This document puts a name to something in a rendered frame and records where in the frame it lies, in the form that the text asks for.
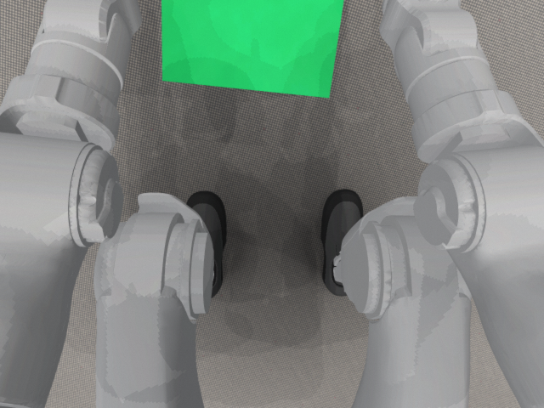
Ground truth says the robot right shin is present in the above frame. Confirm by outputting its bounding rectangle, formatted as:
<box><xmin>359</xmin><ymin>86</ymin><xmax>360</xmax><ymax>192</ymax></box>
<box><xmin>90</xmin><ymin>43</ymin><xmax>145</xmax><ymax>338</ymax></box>
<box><xmin>333</xmin><ymin>196</ymin><xmax>472</xmax><ymax>303</ymax></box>

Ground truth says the robot right forearm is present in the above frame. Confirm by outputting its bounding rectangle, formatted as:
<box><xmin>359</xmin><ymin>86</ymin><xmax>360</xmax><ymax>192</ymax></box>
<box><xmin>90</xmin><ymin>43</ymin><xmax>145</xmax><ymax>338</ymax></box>
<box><xmin>379</xmin><ymin>0</ymin><xmax>544</xmax><ymax>164</ymax></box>

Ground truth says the robot left forearm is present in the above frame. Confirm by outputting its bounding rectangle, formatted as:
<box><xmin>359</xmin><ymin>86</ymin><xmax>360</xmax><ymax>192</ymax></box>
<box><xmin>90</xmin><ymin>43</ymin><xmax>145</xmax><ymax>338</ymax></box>
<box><xmin>0</xmin><ymin>0</ymin><xmax>142</xmax><ymax>151</ymax></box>

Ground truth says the robot left shin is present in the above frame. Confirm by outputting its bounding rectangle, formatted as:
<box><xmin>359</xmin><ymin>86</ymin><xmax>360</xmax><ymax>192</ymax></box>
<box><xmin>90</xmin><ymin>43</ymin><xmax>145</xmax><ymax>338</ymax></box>
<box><xmin>93</xmin><ymin>193</ymin><xmax>214</xmax><ymax>301</ymax></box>

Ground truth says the right robot upper arm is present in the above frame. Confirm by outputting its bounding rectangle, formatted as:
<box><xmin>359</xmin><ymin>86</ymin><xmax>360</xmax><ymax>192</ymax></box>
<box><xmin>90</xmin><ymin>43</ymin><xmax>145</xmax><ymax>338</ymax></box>
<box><xmin>413</xmin><ymin>145</ymin><xmax>544</xmax><ymax>408</ymax></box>

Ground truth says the robot shin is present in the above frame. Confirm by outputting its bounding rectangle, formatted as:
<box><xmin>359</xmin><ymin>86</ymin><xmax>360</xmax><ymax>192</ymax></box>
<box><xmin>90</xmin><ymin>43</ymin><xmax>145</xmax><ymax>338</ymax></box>
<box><xmin>93</xmin><ymin>193</ymin><xmax>214</xmax><ymax>301</ymax></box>
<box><xmin>333</xmin><ymin>196</ymin><xmax>472</xmax><ymax>303</ymax></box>

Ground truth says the carton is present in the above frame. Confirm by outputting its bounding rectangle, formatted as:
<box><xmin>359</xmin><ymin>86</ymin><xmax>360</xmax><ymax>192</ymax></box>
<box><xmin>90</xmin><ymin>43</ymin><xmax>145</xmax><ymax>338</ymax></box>
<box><xmin>161</xmin><ymin>0</ymin><xmax>344</xmax><ymax>98</ymax></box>

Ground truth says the left robot upper arm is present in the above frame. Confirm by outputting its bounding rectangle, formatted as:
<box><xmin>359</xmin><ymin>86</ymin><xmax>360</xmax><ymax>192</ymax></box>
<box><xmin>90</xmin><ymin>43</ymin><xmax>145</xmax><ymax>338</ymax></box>
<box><xmin>0</xmin><ymin>132</ymin><xmax>124</xmax><ymax>408</ymax></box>

